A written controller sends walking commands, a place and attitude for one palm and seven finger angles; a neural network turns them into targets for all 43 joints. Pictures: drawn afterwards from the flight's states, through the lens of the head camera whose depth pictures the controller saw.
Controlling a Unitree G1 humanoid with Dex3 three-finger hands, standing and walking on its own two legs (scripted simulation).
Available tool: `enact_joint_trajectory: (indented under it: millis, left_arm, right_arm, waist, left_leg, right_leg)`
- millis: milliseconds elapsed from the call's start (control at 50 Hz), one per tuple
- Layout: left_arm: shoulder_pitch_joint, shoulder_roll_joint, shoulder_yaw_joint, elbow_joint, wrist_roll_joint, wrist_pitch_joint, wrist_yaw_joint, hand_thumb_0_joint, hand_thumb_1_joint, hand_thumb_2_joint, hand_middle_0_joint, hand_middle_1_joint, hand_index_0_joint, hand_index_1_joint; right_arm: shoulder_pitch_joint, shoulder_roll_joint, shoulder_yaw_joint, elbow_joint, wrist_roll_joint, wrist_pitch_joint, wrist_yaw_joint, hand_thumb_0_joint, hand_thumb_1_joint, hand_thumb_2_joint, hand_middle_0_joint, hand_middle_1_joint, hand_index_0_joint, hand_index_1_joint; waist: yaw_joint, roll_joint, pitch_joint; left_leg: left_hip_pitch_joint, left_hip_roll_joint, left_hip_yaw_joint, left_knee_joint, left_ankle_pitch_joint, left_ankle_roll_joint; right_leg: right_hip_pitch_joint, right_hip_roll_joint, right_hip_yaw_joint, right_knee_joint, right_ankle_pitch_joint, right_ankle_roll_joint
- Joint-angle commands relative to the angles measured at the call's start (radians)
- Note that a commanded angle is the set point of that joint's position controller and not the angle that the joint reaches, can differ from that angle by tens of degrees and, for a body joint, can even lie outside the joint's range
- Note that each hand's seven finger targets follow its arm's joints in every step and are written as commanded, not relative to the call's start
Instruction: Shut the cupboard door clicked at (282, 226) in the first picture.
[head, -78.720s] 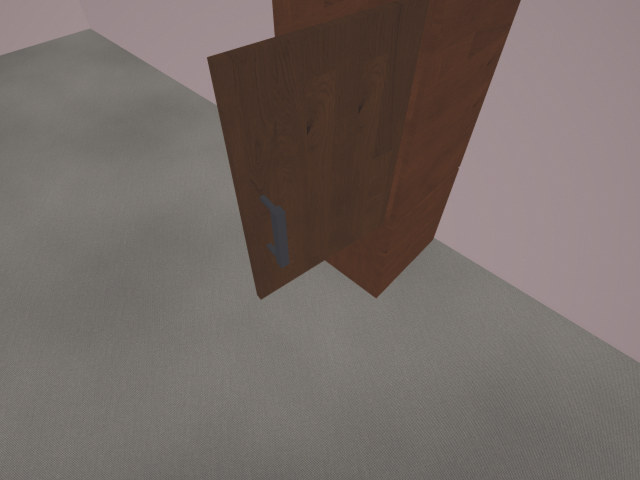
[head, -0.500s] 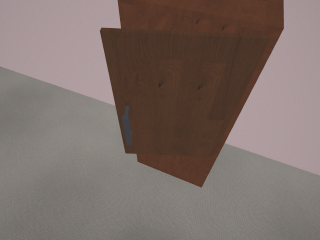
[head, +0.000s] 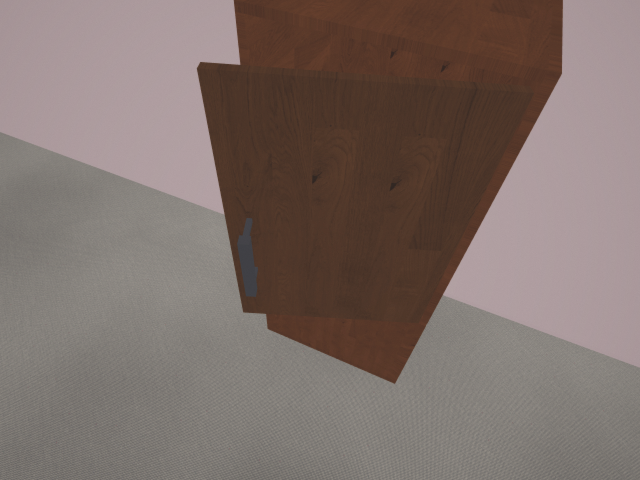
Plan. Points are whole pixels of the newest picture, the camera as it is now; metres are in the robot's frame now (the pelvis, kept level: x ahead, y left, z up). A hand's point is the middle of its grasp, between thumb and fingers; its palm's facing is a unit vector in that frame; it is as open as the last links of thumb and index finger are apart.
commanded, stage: look again from close up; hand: left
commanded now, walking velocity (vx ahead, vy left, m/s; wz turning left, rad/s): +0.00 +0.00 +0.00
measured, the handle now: (250, 259) +0.50 +0.15 -0.10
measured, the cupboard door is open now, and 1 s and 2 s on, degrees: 21 21 21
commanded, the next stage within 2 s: shuffle to correct the standing spot in 0.52 s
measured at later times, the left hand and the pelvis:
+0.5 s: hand out of the picture +0.04 +0.23 -0.18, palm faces -0.01 -0.97 -0.26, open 7.4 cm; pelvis +0.02 +0.03 -0.01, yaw -1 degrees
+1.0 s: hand out of the picture +0.03 +0.18 -0.19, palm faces +0.01 -0.98 -0.19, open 7.4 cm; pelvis +0.04 +0.00 -0.01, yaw +0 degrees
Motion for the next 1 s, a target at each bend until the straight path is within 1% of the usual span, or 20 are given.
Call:
enact_joint_trajectory:
  millis: [0,20,40,60,80,120,180,340,500,600,660,740,800,840,860,880,900,920,940,980]
  left_arm:
    - [0.151,0.115,0.008,-0.012,0.024,-0.048,0.043,0.000,0.900,0.900,-0.200,-0.300,-0.200,-0.300]
    - [0.076,0.157,0.011,-0.068,0.018,-0.056,0.035,0.000,0.900,0.900,-0.200,-0.300,-0.200,-0.300]
    - [0.029,0.145,0.010,-0.090,0.017,-0.055,0.029,0.000,0.900,0.900,-0.200,-0.300,-0.200,-0.300]
    - [0.034,0.128,0.009,-0.096,0.021,-0.057,0.027,0.000,0.900,0.900,-0.200,-0.300,-0.200,-0.300]
    - [0.055,0.127,0.009,-0.096,0.017,-0.056,0.024,0.000,0.900,0.900,-0.200,-0.300,-0.200,-0.300]
    - [0.072,0.112,0.006,-0.095,0.015,-0.048,0.022,0.000,0.900,0.900,-0.200,-0.300,-0.200,-0.300]
    - [0.077,0.118,0.004,-0.101,0.016,-0.039,0.019,0.000,0.900,0.900,-0.200,-0.300,-0.200,-0.300]
    - [0.059,0.168,0.006,-0.123,0.016,-0.027,0.011,0.000,0.900,0.900,-0.200,-0.300,-0.200,-0.300]
    - [0.021,0.230,0.016,-0.133,0.015,-0.031,0.007,0.000,0.900,0.900,-0.200,-0.300,-0.200,-0.300]
    - [-0.004,0.252,0.018,-0.131,0.017,-0.029,0.003,0.000,0.900,0.900,-0.200,-0.300,-0.200,-0.300]
    - [0.031,0.199,0.005,-0.110,0.018,-0.015,0.001,0.000,0.900,0.900,-0.200,-0.300,-0.200,-0.300]
    - [0.039,0.195,0.016,-0.130,0.025,0.006,-0.015,0.000,0.900,0.900,-0.200,-0.300,-0.200,-0.300]
    - [0.066,0.186,0.026,-0.142,0.029,0.007,-0.025,0.000,0.900,0.900,-0.200,-0.300,-0.200,-0.300]
    - [0.091,0.186,0.031,-0.143,0.028,0.004,-0.030,0.000,0.900,0.900,-0.200,-0.300,-0.200,-0.300]
    - [0.112,0.194,0.035,-0.140,0.028,0.001,-0.030,0.000,0.900,0.900,-0.200,-0.300,-0.200,-0.300]
    - [0.127,0.217,0.042,-0.137,0.029,-0.001,-0.026,0.000,0.900,0.900,-0.200,-0.300,-0.200,-0.300]
    - [0.144,0.241,0.051,-0.132,0.030,-0.004,-0.019,0.000,0.900,0.900,-0.200,-0.300,-0.200,-0.300]
    - [0.178,0.233,0.051,-0.127,0.031,-0.008,-0.015,0.000,0.900,0.900,-0.200,-0.300,-0.200,-0.300]
    - [0.186,0.223,0.050,-0.123,0.036,-0.009,-0.009,0.000,0.900,0.900,-0.200,-0.300,-0.200,-0.300]
    - [0.175,0.201,0.045,-0.115,0.036,-0.017,0.006,0.000,0.900,0.900,-0.200,-0.300,-0.200,-0.300]
  right_arm:
    - [-0.078,-0.136,-0.016,-0.109,0.005,-0.029,0.006,0.000,-0.900,-0.900,0.200,0.300,0.200,0.300]
    - [0.002,-0.084,-0.016,-0.134,0.000,-0.017,0.014,0.000,-0.900,-0.900,0.200,0.300,0.200,0.300]
    - [0.034,-0.102,-0.018,-0.131,-0.007,-0.011,0.017,0.000,-0.900,-0.900,0.200,0.300,0.200,0.300]
    - [0.041,-0.102,-0.016,-0.132,-0.013,-0.021,0.019,0.000,-0.900,-0.900,0.200,0.300,0.200,0.300]
    - [0.048,-0.115,-0.015,-0.144,-0.009,-0.024,0.018,0.000,-0.900,-0.900,0.200,0.300,0.200,0.300]
    - [0.031,-0.141,-0.019,-0.165,-0.006,-0.027,0.014,0.000,-0.900,-0.900,0.200,0.300,0.200,0.300]
    - [0.008,-0.158,-0.018,-0.180,-0.007,-0.028,0.012,0.000,-0.900,-0.900,0.200,0.300,0.200,0.300]
    - [-0.048,-0.206,-0.024,-0.190,-0.006,-0.028,0.014,0.000,-0.900,-0.900,0.200,0.300,0.200,0.300]
    - [-0.087,-0.241,-0.029,-0.180,-0.003,-0.037,0.011,0.000,-0.900,-0.900,0.200,0.300,0.200,0.300]
    - [-0.114,-0.254,-0.029,-0.170,-0.003,-0.035,0.013,0.000,-0.900,-0.900,0.200,0.300,0.200,0.300]
    - [-0.093,-0.208,-0.020,-0.152,-0.007,-0.023,0.013,0.000,-0.900,-0.900,0.200,0.300,0.200,0.300]
    - [-0.078,-0.262,-0.043,-0.162,-0.017,-0.007,0.009,0.000,-0.900,-0.900,0.200,0.300,0.200,0.300]
    - [-0.067,-0.280,-0.057,-0.177,-0.019,-0.003,0.001,0.000,-0.900,-0.900,0.200,0.300,0.200,0.300]
    - [-0.073,-0.268,-0.058,-0.189,-0.020,-0.004,-0.001,0.000,-0.900,-0.900,0.200,0.300,0.200,0.300]
    - [-0.089,-0.239,-0.055,-0.195,-0.019,-0.005,-0.001,0.000,-0.900,-0.900,0.200,0.300,0.200,0.300]
    - [-0.099,-0.209,-0.046,-0.207,-0.016,-0.009,-0.002,0.000,-0.900,-0.900,0.200,0.300,0.200,0.300]
    - [-0.122,-0.167,-0.036,-0.223,-0.016,-0.013,0.000,0.000,-0.900,-0.900,0.200,0.300,0.200,0.300]
    - [-0.177,-0.161,-0.032,-0.240,-0.017,-0.014,0.000,0.000,-0.900,-0.900,0.200,0.300,0.200,0.300]
    - [-0.180,-0.154,-0.034,-0.241,-0.014,-0.017,-0.003,0.000,-0.900,-0.900,0.200,0.300,0.200,0.300]
    - [-0.151,-0.127,-0.023,-0.226,-0.007,-0.026,-0.001,0.000,-0.900,-0.900,0.200,0.300,0.200,0.300]
  waist:
    - [0.053,0.105,0.060]
    - [-0.034,0.108,0.018]
    - [-0.040,0.088,0.023]
    - [-0.028,0.122,0.001]
    - [-0.021,0.101,-0.037]
    - [-0.007,0.022,-0.034]
    - [0.005,0.046,-0.002]
    - [0.019,0.030,0.001]
    - [0.020,0.024,-0.072]
    - [0.020,0.022,-0.060]
    - [0.016,0.019,-0.049]
    - [0.008,0.112,0.008]
    - [0.016,0.141,-0.022]
    - [0.027,0.091,-0.034]
    - [0.040,0.023,-0.029]
    - [0.042,-0.096,-0.032]
    - [0.053,-0.228,-0.017]
    - [0.082,-0.227,0.014]
    - [0.075,-0.176,0.014]
    - [0.049,-0.070,-0.019]
  left_leg:
    - [0.017,0.048,-0.034,0.168,0.114,0.006]
    - [0.012,0.027,-0.038,0.128,-0.102,0.014]
    - [-0.009,0.026,-0.047,0.120,-0.118,0.020]
    - [0.009,0.038,-0.058,0.107,-0.008,0.028]
    - [0.011,0.047,-0.074,0.101,0.031,0.040]
    - [-0.005,0.056,-0.092,0.080,0.024,0.054]
    - [-0.016,0.057,-0.104,0.046,0.013,0.063]
    - [0.008,0.063,-0.107,-0.011,-0.029,0.069]
    - [0.087,0.064,-0.074,0.022,0.155,0.068]
    - [0.082,0.062,-0.072,0.011,0.129,0.065]
    - [0.080,0.080,-0.077,-0.003,0.023,0.066]
    - [0.031,0.147,-0.163,-0.084,-0.215,0.095]
    - [0.019,0.192,-0.207,-0.067,-0.210,0.128]
    - [-0.049,0.160,-0.147,0.003,-0.202,0.107]
    - [-0.102,0.117,-0.087,0.087,-0.162,0.086]
    - [-0.175,0.048,0.009,0.211,-0.157,0.058]
    - [-0.274,-0.018,0.078,0.318,-0.248,0.032]
    - [-0.339,-0.023,0.066,0.425,-0.384,0.031]
    - [-0.362,-0.013,0.056,0.487,-0.408,0.034]
    - [-0.314,-0.004,0.058,0.376,-0.359,0.028]
  right_leg:
    - [-0.168,-0.141,0.139,-0.115,0.416,-0.022]
    - [-0.190,-0.161,0.133,-0.099,0.130,-0.056]
    - [-0.217,-0.115,0.109,-0.073,-0.063,-0.064]
    - [-0.203,-0.097,0.072,-0.029,0.032,-0.062]
    - [-0.166,-0.080,0.057,0.002,0.048,-0.056]
    - [-0.160,-0.065,0.049,0.021,0.017,-0.049]
    - [-0.170,-0.061,0.048,0.039,-0.001,-0.043]
    - [-0.177,-0.067,0.046,0.037,-0.002,-0.027]
    - [-0.138,-0.087,0.056,0.037,0.138,-0.020]
    - [-0.135,-0.093,0.067,0.020,0.142,-0.022]
    - [-0.149,-0.076,0.035,0.026,0.038,-0.015]
    - [-0.233,-0.029,-0.018,0.105,-0.118,-0.022]
    - [-0.242,-0.018,-0.026,0.133,-0.120,-0.029]
    - [-0.176,-0.031,0.007,0.072,-0.099,-0.042]
    - [-0.127,-0.057,0.059,0.014,-0.067,-0.056]
    - [-0.075,-0.115,0.157,-0.048,-0.022,-0.085]
    - [-0.020,-0.195,0.256,-0.086,0.126,-0.131]
    - [-0.004,-0.244,0.292,-0.085,0.356,-0.184]
    - [0.030,-0.257,0.279,-0.047,0.531,-0.227]
    - [0.091,-0.228,0.206,0.057,0.788,-0.214]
